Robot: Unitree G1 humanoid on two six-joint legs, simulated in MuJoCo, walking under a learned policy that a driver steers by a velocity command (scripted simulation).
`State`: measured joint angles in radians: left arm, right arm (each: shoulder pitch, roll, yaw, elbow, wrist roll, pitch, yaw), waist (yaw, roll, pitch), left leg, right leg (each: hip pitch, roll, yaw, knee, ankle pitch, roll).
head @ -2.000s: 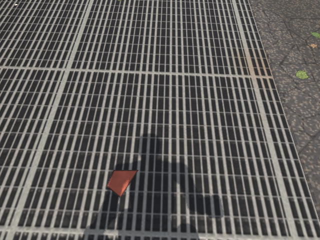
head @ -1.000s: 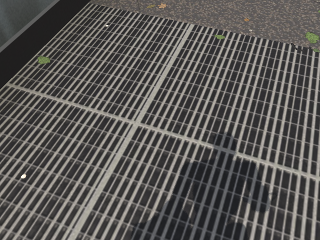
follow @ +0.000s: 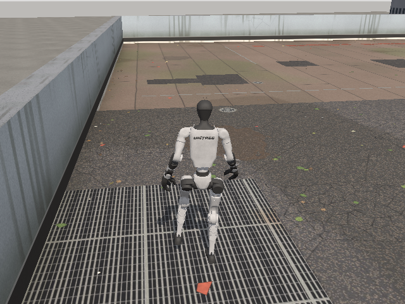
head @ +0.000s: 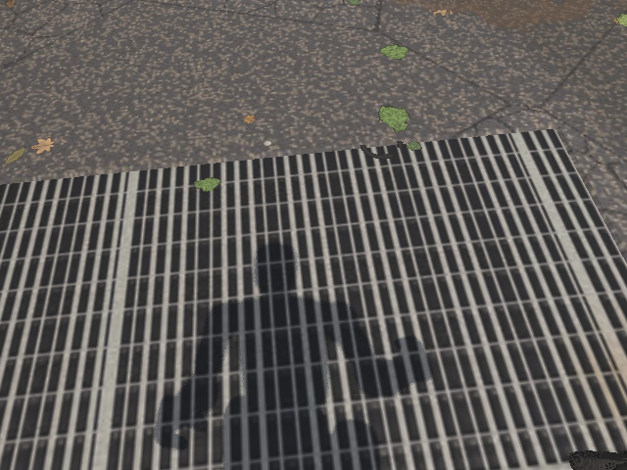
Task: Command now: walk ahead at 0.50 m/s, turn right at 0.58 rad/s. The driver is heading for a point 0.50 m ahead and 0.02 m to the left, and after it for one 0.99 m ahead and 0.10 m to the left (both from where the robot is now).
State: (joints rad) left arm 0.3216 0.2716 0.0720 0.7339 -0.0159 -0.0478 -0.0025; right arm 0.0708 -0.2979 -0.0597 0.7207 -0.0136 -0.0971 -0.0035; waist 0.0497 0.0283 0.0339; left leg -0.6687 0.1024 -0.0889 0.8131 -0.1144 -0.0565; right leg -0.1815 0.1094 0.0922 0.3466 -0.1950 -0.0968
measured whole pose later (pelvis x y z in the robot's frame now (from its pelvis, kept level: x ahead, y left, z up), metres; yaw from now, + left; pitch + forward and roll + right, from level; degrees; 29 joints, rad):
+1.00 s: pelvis +0.53 -0.05 +0.00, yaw -1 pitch +1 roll -2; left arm 0.34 0.26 0.07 0.81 0.02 -0.10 -0.01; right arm 0.18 -0.31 -0.07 0.78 0.02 -0.03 0.01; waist 0.05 0.05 0.01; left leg -0.70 0.10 -0.08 0.93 -0.07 -0.01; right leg -0.06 0.03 -0.16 0.25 -0.21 -0.04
